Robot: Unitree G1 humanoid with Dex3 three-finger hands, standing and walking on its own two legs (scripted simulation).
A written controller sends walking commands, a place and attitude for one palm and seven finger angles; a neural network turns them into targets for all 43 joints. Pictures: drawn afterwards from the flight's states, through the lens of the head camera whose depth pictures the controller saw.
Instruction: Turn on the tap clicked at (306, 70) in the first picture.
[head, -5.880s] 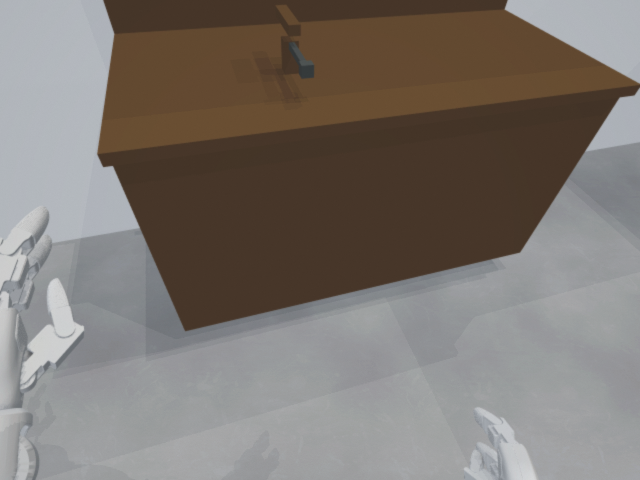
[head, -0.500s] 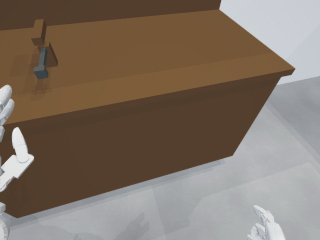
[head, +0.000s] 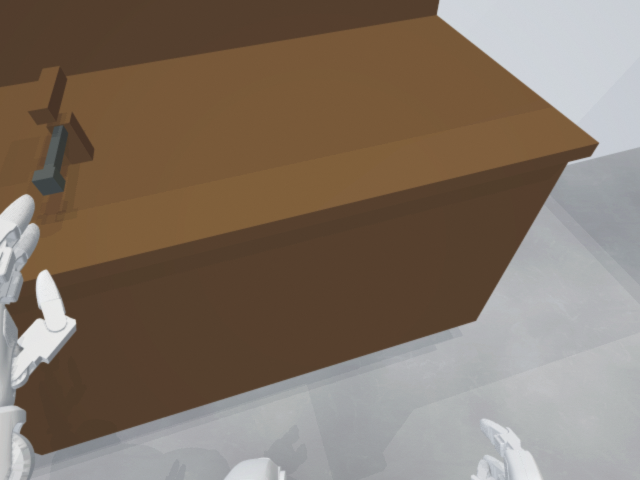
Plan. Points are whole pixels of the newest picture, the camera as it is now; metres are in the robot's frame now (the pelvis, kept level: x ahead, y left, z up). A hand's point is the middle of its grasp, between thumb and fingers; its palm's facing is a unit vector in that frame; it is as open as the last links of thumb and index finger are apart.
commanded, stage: take the last steps up to it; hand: left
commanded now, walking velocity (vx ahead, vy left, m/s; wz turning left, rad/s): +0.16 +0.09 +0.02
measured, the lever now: (49, 181) +0.47 +0.42 +0.11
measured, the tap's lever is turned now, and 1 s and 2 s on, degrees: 0 0 0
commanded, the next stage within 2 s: come to a stop and stand still in 0.12 s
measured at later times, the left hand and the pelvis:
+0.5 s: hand (82, 294) +0.25 +0.24 +0.17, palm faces +0.39 -0.81 -0.43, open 7.4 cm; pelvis +0.03 +0.00 -0.01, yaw -1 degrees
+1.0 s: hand (88, 323) +0.22 +0.22 +0.16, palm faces +0.41 -0.83 -0.37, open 7.4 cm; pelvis +0.01 -0.02 +0.00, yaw -1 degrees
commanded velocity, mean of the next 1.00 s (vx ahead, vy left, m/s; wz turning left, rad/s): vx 0.02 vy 0.00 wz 0.00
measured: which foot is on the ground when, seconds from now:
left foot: up 0.00-0.16, down 0.18-0.52, up 0.54-0.74, down 0.76-1.00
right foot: down 0.00-0.20, up 0.22-0.46, down 0.48-1.00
